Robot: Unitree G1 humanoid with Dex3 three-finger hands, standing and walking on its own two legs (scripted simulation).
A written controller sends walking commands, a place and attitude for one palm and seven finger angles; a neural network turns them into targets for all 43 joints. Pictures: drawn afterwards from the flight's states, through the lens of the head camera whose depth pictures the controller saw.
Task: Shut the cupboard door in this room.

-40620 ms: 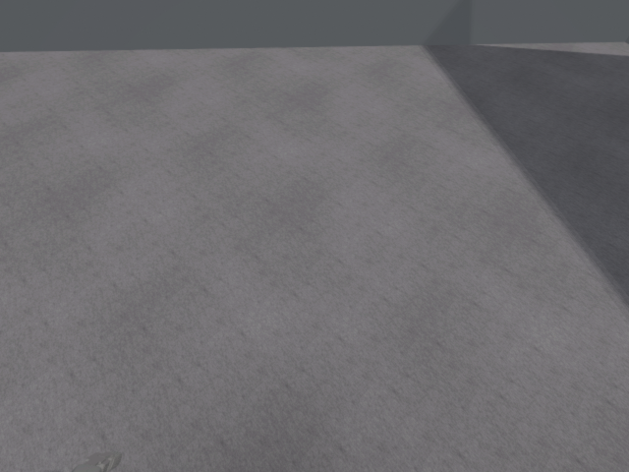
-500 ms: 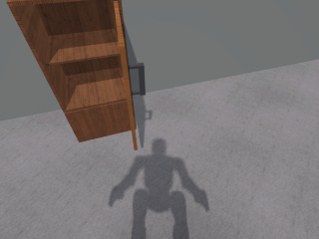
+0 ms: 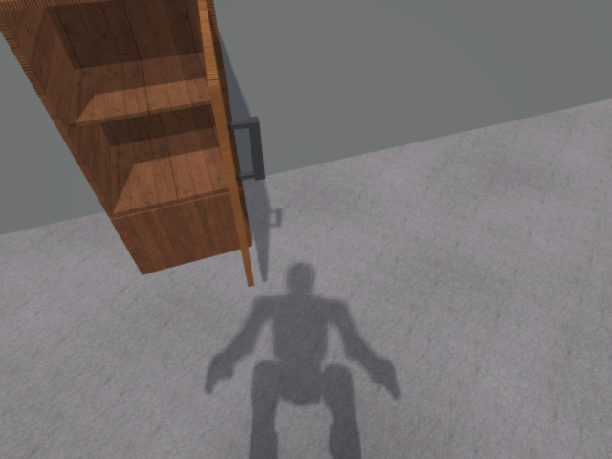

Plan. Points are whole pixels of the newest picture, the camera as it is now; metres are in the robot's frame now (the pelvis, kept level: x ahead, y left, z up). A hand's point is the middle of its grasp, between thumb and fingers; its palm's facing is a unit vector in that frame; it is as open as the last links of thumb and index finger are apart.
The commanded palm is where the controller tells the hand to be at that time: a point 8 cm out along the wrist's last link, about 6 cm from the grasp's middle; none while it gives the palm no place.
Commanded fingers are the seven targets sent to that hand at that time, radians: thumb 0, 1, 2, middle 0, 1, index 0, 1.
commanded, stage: walk around to get in front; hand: left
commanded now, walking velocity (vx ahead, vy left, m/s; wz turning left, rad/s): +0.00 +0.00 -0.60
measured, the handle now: (246, 151) +0.66 +0.17 +0.01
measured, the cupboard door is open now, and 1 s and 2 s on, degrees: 83 83 83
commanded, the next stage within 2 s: none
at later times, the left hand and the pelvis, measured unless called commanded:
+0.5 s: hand out of the picture +0.05 +0.14 -0.16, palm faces -0.18 -0.95 -0.26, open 7.4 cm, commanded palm none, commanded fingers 0.00 0.90 0.90 -0.20 -0.30 -0.20 -0.30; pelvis -0.02 -0.05 +0.00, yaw -15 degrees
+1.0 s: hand (200, 437) +0.18 +0.18 -0.17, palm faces -0.47 -0.85 -0.24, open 7.4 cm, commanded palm none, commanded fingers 0.00 0.90 0.90 -0.20 -0.30 -0.20 -0.30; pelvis +0.00 +0.02 +0.00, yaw -33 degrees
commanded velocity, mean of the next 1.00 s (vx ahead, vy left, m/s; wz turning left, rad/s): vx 0.00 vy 0.00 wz -0.60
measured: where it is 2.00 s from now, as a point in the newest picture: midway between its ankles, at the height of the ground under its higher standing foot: outside the picture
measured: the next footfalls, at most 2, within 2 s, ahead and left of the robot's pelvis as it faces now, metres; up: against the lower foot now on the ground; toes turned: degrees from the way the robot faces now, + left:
left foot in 0.80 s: +0.05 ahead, +0.11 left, +0.00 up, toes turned -26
right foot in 1.24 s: -0.04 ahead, -0.13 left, +0.00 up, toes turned -49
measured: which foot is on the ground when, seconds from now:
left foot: down 0.00-0.20, up 0.22-0.78, down 0.80-1.00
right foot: down 0.00-0.80, up 0.82-1.00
